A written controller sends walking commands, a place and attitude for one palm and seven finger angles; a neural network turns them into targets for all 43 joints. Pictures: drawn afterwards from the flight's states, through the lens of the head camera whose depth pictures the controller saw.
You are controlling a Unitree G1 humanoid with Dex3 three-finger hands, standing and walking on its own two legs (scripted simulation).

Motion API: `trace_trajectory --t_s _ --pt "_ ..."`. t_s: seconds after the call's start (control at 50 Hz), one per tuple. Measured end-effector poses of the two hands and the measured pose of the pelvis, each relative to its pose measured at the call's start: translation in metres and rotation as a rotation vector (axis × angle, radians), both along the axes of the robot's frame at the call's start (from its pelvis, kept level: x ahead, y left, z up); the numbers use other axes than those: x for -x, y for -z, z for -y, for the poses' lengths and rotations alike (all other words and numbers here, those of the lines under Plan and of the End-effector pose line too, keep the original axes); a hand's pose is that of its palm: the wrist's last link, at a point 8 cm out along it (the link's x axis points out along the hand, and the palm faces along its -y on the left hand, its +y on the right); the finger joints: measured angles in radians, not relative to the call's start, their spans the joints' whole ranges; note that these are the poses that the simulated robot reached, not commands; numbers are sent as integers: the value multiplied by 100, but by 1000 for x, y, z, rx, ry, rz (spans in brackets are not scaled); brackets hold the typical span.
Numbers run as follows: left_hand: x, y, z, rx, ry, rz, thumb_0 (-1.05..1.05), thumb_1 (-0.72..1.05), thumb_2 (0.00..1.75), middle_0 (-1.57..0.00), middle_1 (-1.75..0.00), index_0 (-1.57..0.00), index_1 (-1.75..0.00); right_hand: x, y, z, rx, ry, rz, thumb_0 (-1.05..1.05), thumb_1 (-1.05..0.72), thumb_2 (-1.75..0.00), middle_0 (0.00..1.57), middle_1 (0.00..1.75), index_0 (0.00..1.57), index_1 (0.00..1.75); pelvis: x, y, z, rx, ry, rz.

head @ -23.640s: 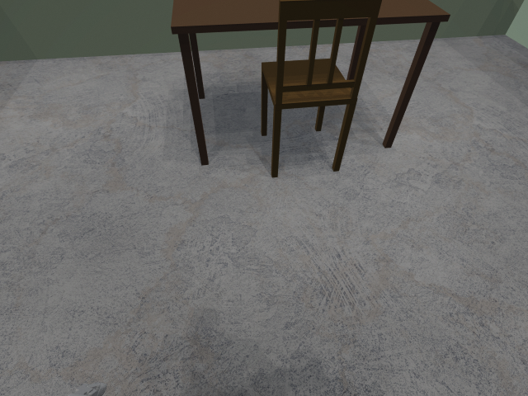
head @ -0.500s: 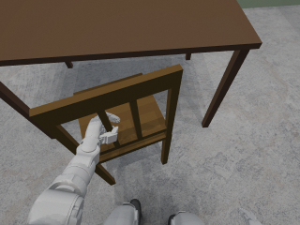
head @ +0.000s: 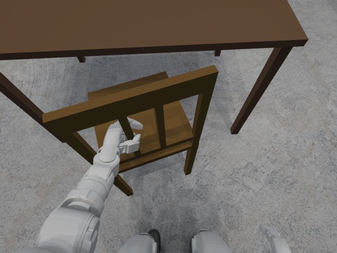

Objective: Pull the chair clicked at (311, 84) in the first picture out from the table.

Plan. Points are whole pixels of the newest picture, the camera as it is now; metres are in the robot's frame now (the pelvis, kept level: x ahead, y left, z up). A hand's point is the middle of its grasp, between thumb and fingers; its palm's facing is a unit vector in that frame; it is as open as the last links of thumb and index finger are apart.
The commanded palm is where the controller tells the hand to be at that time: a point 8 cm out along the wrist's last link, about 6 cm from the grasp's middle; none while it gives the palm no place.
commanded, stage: step backward, pulling the chair out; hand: left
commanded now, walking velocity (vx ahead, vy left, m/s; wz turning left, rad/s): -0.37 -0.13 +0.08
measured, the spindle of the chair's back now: (130, 137) +0.41 +0.12 -0.09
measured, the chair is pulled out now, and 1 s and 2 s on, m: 0.16 0.28 0.37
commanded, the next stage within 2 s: none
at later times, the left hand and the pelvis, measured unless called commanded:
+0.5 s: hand (140, 164) +0.32 +0.09 -0.06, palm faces -0.01 -0.98 -0.18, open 5.3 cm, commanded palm +0.30 +0.14 -0.06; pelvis -0.07 -0.02 +0.01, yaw +8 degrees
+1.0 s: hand (127, 191) +0.25 +0.11 -0.05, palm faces -0.24 -0.95 -0.19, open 5.4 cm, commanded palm +0.24 +0.16 -0.06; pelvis -0.13 +0.07 +0.00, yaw +3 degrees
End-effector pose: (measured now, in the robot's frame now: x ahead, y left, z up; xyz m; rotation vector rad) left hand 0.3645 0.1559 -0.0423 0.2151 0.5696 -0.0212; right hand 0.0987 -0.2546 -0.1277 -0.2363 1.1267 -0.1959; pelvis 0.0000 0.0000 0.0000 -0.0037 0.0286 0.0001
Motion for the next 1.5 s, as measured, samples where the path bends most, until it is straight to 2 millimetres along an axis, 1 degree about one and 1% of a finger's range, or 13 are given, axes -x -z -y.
trace_trajectory --t_s 0.08,0.16,0.3,0.4,0.48,0.56,0.66,0.8,0.86,0.96,1.06,1.26,1.5 --pt "7 -1 1 -3 -25 -10 3 70 74 -11 -110 -49 -145 11 4 -11 -80 -9 -2 0 -90 -90 20 30 20 30 7 -2 10 -4 9 4" --pt "16 -2 4 -23 -58 -2 3 68 75 -14 -108 -49 -145 28 18 -9 -140 -1 -23 0 -90 -90 20 30 20 30 16 3 26 -16 13 4" --pt "36 -4 14 -25 -111 -14 3 67 76 -15 -106 -49 -145 50 24 27 -91 38 -80 1 -90 -90 20 30 20 30 34 -3 41 -32 -28 -20" --pt "50 -5 19 -6 -120 -34 3 68 75 -13 -105 -49 -145 46 16 51 -6 -1 -97 1 -91 -90 20 30 20 30 47 -9 38 -72 -91 -39" --pt "61 -6 20 8 -96 -49 3 69 74 -10 -106 -49 -145 36 7 55 52 -34 -88 1 -91 -90 20 30 20 30 61 -12 28 -89 -130 -54" --pt "73 -7 18 17 -38 -46 3 70 74 -7 -107 -49 -145 27 1 40 80 -53 -52 1 -91 -90 20 30 20 30 78 -12 10 -85 -147 -72" --pt "90 -5 9 45 70 12 1 70 74 -6 -110 -49 -145 29 3 -2 73 -38 13 0 -91 -90 20 30 20 30 99 2 -25 -17 -132 -71" --pt "111 -5 -3 23 166 57 2 69 77 -8 -113 -45 -143 73 16 -79 -110 -58 -22 0 -91 -90 20 30 20 30 108 6 -42 -17 -69 -27" --pt "115 -7 -5 -2 170 45 3 67 79 -9 -113 -46 -143 94 27 -99 -193 -23 -50 -1 -92 -90 20 30 20 30 108 5 -45 5 -70 -2" --pt "119 -9 -7 3 164 30 4 67 80 -9 -111 -48 -144 108 23 -96 -145 1 -24 -3 -94 -90 21 30 21 30 123 1 -58 -18 -65 -7" --pt "123 -7 -11 13 202 75 4 68 79 -9 -114 -45 -142 129 22 -83 -63 33 -15 -1 -92 -90 20 30 20 30 134 12 -74 -21 -43 10" --pt "139 -10 -11 -18 146 66 6 68 81 -11 -110 -40 -143 178 30 -77 -151 56 -102 0 -91 -90 20 30 20 30 146 3 -54 -16 -50 41" --pt "160 -12 -12 1 125 65 8 69 80 -9 -109 -40 -143 175 16 -58 -47 40 -41 1 -91 -90 20 30 20 30 174 -2 -61 -31 -72 -33"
